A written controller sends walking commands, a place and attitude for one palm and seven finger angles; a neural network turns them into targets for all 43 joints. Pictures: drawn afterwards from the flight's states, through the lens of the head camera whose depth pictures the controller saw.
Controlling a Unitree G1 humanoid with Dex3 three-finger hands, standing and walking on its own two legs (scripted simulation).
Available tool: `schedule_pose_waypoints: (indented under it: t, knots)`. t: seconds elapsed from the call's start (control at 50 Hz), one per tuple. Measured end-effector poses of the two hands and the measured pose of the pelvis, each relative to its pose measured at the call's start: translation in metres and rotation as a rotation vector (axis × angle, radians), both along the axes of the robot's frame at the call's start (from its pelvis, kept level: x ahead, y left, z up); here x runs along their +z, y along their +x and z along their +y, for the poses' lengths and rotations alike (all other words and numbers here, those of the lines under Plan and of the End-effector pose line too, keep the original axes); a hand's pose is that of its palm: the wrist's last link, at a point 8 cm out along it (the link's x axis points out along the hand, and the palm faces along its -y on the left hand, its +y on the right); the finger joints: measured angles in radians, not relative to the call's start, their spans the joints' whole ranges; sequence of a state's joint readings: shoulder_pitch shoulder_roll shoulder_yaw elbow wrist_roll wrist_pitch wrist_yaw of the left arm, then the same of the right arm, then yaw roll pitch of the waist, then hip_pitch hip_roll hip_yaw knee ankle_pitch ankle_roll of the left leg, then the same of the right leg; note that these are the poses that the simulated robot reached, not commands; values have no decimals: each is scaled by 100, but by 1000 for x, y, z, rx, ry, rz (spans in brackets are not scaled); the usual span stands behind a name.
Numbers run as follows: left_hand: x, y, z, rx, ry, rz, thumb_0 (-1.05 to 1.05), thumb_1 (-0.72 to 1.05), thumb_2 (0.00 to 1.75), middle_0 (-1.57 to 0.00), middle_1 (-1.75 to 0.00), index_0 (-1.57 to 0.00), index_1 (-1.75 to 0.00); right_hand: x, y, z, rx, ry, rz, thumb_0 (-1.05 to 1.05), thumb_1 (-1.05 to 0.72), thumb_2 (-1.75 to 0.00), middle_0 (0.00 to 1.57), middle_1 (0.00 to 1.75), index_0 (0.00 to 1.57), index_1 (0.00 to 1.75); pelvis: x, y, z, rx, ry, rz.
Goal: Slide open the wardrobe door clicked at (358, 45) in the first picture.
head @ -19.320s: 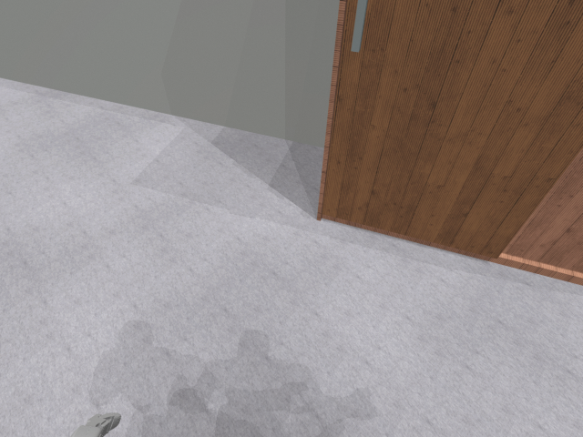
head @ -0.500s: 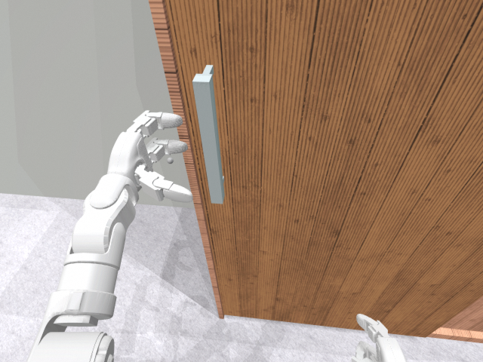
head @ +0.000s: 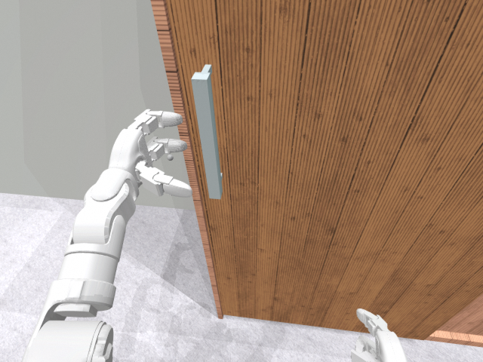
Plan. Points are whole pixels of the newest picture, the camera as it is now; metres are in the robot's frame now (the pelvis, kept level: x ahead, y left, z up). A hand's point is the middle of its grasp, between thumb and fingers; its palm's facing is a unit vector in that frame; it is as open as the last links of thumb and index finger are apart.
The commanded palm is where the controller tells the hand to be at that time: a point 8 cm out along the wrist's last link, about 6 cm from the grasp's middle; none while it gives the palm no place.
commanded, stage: move the hooked fingers beside the handle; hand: left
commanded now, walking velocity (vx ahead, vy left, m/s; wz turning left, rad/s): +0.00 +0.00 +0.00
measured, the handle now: (212, 138) +0.44 +0.08 +0.17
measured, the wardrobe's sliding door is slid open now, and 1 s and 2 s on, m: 0.00 0.00 0.00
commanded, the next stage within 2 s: none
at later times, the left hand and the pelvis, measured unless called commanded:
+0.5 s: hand (167, 167) +0.38 +0.14 +0.16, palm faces -0.08 -1.00 -0.02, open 14.0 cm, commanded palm +0.35 +0.20 +0.18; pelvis +0.01 +0.01 +0.00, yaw -1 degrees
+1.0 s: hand (162, 149) +0.39 +0.15 +0.19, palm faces -0.07 -1.00 -0.02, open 14.0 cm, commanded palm +0.36 +0.20 +0.18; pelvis +0.01 +0.02 +0.00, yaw -1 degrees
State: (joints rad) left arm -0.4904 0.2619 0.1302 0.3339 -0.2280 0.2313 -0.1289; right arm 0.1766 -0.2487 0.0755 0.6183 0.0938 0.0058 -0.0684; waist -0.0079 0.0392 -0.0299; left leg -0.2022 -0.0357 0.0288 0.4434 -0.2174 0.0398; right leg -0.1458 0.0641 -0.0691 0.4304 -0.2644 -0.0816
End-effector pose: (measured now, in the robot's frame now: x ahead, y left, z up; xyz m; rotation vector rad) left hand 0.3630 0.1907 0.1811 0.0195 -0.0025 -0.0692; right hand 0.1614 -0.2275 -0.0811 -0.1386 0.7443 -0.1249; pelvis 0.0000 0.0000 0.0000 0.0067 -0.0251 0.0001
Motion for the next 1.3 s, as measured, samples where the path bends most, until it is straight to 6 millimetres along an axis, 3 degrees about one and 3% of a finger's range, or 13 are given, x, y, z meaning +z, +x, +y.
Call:
schedule_pose_waypoints:
  t: [0.14, 0.32, 0.48, 0.66, 0.74, 0.86, 1.02, 1.1, 1.2, 1.3]
  knots:
    - [-16, 4, -2, -1, 4, 33, -1, -50, 30, -30, -120, -30, -120, -8, -19, -5, -28, 1, 44, 1, -91, -90, 20, 30, 20, 30, 0, -2, 0, -9, 0, 6]
    - [2, 14, 2, 0, 4, -41, -1, -50, 30, -30, -120, -30, -120, -13, -33, -10, -56, -6, 87, 1, -91, -90, 20, 30, 20, 30, 1, 5, 1, -19, 1, 11]
    - [-19, 1, 7, -7, 1, 17, -1, -50, 30, -30, -120, -30, -120, -7, -20, -11, -56, -8, 49, 1, -91, -90, 20, 30, 20, 30, 1, 11, 5, -24, 1, 12]
    - [5, -11, 10, -3, 8, -83, -1, -50, 30, -30, -120, -30, -120, 5, 12, 4, 3, -13, -26, 1, -91, -90, 20, 30, 20, 30, 1, 11, 9, -6, -3, -4]
    - [-5, -5, 13, 1, -3, 2, -1, -50, 30, -30, -120, -30, -120, 8, 19, 12, 17, -3, -34, 1, -91, -90, 20, 30, 20, 30, 1, 9, 10, 1, -4, 1]
    - [-21, -3, 8, -8, -3, 44, -1, -50, 30, -30, -120, -30, -120, 6, 14, 17, 18, -5, -19, 1, -91, -90, 20, 30, 20, 30, 1, 6, 13, 1, -6, 3]
    - [10, 8, 15, -2, -8, -74, -1, -50, 30, -30, -120, -30, -120, -4, -5, 18, -4, -2, 42, 1, -91, -90, 20, 30, 20, 30, 1, 10, 15, -10, -6, 4]
    - [-9, 12, 24, 11, -15, 39, -1, -50, 30, -30, -120, -30, -120, -7, -14, 13, -32, 1, 72, 1, -91, -90, 20, 30, 20, 30, 1, 12, 16, -13, -8, 11]
    - [-31, -1, 23, 0, -2, 64, -1, -50, 31, -30, -120, -30, -120, -7, -21, 6, -49, -20, 78, 1, -91, -90, 20, 30, 20, 30, 1, 11, 19, -18, -9, 9]
    - [0, -9, 15, -22, 3, -113, -1, -50, 30, -30, -120, -30, -120, -5, -14, 7, -29, -37, 54, 1, -91, -90, 20, 30, 20, 30, 1, 12, 20, -12, -8, -2]
